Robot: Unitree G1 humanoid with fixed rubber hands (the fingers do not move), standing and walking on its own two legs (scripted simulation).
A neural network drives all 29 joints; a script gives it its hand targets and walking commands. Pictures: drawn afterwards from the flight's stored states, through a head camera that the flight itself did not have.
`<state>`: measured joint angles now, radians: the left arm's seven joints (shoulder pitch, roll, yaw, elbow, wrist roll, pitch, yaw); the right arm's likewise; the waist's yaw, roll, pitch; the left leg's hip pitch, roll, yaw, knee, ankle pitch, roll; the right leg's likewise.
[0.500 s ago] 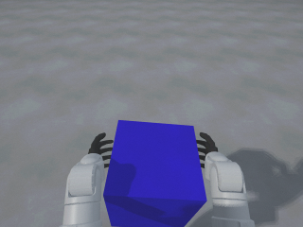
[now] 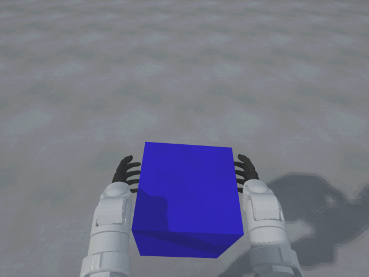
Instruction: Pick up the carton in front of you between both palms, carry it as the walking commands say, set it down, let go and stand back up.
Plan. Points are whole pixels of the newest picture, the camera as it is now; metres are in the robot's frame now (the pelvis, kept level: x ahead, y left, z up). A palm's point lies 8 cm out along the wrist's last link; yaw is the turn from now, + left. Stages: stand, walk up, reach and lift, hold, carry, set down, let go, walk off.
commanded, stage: carry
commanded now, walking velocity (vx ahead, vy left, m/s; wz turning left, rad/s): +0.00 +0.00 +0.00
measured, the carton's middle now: (183, 204) +0.31 +0.01 -0.05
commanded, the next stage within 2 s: hold in 0.38 s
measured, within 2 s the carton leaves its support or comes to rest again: neither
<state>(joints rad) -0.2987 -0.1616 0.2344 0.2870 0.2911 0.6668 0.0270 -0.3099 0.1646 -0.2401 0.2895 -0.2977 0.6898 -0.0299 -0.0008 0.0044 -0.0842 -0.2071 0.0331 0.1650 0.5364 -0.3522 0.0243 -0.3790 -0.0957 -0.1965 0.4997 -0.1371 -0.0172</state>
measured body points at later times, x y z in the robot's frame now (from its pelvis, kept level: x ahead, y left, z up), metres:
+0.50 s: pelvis +0.00 +0.00 +0.01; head -0.02 +0.00 +0.46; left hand +0.30 +0.17 +0.04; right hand +0.31 -0.13 +0.04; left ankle -0.04 +0.09 -0.73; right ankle +0.07 -0.13 -0.73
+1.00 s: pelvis -0.01 -0.05 +0.01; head -0.04 -0.07 +0.46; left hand +0.27 +0.16 +0.05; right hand +0.33 -0.14 +0.05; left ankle -0.04 +0.09 -0.73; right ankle +0.08 -0.14 -0.73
